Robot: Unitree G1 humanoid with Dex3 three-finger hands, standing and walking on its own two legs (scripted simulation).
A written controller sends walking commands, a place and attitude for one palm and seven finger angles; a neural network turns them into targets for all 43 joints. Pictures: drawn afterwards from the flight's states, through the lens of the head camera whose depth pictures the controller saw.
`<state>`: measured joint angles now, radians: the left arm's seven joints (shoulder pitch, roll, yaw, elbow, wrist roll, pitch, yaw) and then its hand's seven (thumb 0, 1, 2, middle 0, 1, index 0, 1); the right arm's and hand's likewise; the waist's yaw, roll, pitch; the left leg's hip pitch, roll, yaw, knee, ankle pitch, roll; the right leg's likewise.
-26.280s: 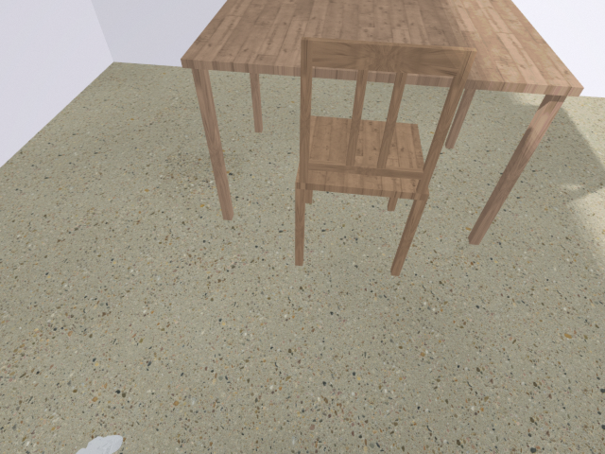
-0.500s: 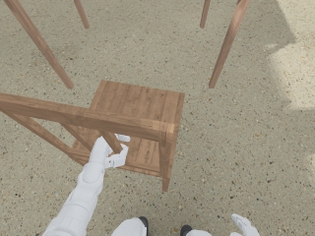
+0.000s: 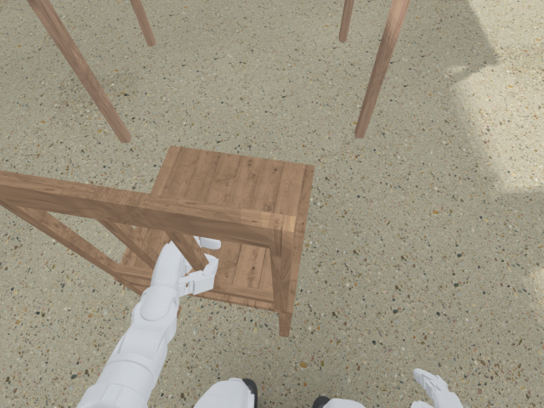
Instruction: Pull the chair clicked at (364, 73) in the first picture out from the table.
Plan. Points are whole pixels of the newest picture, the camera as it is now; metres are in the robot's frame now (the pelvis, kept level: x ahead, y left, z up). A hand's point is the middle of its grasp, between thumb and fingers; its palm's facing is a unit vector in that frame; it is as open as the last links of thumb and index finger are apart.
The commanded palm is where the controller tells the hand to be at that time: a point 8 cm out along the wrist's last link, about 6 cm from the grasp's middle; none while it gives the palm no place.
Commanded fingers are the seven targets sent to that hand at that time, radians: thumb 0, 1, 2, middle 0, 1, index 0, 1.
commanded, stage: stop walking, hand still on the chair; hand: left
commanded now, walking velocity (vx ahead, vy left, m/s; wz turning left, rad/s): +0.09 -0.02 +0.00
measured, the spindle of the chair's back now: (146, 253) +0.34 +0.25 -0.08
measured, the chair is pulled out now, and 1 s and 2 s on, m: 0.63 0.67 0.67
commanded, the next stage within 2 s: open the thumb and straighten the fingers in 0.82 s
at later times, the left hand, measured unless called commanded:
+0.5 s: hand (208, 298) +0.26 +0.13 -0.07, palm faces -0.07 -0.98 -0.17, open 5.7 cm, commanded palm +0.25 +0.18 -0.05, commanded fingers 0.00 0.90 0.90 -0.50 -1.45 -0.50 -1.45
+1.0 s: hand (208, 296) +0.27 +0.13 -0.07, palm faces -0.04 -0.99 -0.15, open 5.9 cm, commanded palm +0.24 +0.18 -0.05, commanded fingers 0.00 0.30 0.61 -0.50 -1.45 -0.50 -1.45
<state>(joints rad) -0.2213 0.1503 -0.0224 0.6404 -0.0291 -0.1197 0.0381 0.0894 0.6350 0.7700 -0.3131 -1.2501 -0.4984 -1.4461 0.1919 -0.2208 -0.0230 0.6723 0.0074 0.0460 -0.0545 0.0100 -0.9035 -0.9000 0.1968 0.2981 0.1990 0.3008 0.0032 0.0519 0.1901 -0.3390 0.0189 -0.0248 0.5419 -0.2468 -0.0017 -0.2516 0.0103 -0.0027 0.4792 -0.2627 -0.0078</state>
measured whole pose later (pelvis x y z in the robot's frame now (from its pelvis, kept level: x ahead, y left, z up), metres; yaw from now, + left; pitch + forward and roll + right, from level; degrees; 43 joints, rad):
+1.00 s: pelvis +0.00 +0.00 +0.00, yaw +1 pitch +2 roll +0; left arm -0.08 0.14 -0.04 0.66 -0.04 -0.08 0.03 0.11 0.60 0.80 -0.31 -1.31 -0.50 -1.45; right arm 0.18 -0.24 0.01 0.68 0.05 0.03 -0.05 0.01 -0.90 -0.90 0.20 0.30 0.20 0.30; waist -0.04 0.03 0.06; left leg -0.29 0.00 -0.02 0.50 -0.23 0.00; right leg -0.23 -0.01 -0.01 0.49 -0.29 0.01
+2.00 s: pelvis +0.01 -0.01 -0.04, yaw +2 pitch +10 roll -1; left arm 0.32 0.19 -0.04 0.11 -0.07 0.13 -0.01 -0.01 -0.54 0.21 -0.01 -0.01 -0.01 -0.01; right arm 0.24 -0.27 0.01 0.51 0.04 -0.08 -0.05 0.01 -0.90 -0.90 0.20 0.30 0.20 0.30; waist -0.05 0.06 -0.09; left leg -0.64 0.01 -0.05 0.88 -0.42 -0.02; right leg -0.56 0.00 -0.03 0.87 -0.49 0.00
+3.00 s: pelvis -0.01 -0.02 -0.08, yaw +2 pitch +12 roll -2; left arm 0.67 0.19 0.05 -0.30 -0.22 -0.37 -0.15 -0.01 -0.55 0.20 0.00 0.00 0.00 0.00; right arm 0.18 -0.19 -0.02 0.54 0.07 -0.12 -0.04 0.02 -0.90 -0.90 0.20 0.30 0.20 0.30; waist 0.01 0.07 -0.13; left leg -0.83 0.01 -0.09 1.13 -0.50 -0.03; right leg -0.73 0.01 -0.07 1.10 -0.57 -0.02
